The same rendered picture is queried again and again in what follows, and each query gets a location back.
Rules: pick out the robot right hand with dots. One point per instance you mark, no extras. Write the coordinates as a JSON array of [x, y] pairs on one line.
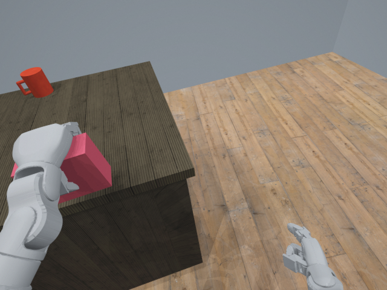
[[299, 258]]

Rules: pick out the table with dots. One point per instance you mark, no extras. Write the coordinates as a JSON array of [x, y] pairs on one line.
[[140, 229]]

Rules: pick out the robot left hand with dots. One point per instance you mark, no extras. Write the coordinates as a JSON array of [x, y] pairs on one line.
[[48, 144]]

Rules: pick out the sponge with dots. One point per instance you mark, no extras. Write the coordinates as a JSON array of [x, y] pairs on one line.
[[85, 166]]

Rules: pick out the right robot forearm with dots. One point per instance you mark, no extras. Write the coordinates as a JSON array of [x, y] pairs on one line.
[[321, 277]]

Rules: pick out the left robot forearm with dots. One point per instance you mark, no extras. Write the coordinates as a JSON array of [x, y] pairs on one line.
[[33, 223]]

